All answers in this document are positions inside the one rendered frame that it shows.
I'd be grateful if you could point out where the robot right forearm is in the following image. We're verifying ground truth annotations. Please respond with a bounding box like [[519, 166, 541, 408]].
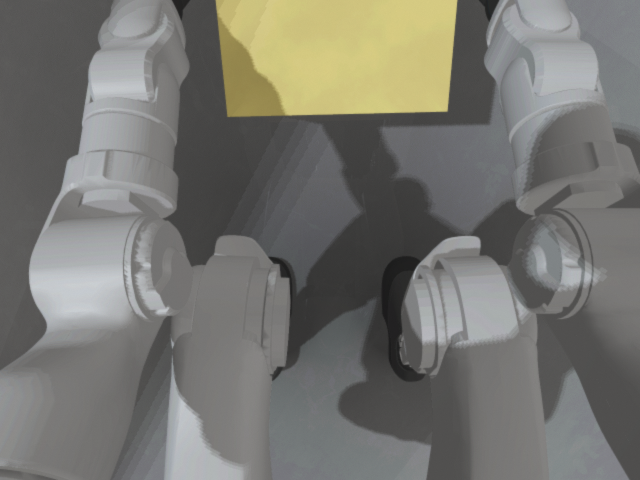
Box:
[[484, 0, 640, 216]]

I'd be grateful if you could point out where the left robot upper arm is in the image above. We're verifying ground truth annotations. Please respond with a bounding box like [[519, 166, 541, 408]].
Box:
[[0, 214, 193, 480]]

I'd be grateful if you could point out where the robot left foot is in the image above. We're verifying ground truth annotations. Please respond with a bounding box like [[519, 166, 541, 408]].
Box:
[[268, 257, 292, 381]]

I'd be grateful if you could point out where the right robot upper arm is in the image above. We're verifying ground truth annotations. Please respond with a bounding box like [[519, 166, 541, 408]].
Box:
[[507, 208, 640, 480]]

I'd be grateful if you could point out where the robot right hand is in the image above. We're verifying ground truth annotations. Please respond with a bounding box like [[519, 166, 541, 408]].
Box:
[[479, 0, 499, 22]]

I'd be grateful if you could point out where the right robot shin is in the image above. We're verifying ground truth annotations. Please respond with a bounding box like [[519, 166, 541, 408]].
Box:
[[398, 236, 538, 374]]

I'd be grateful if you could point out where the carton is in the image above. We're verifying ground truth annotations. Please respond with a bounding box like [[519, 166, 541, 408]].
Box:
[[216, 0, 457, 117]]

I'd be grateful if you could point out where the robot left forearm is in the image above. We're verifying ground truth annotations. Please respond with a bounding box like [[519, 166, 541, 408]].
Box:
[[29, 0, 190, 309]]

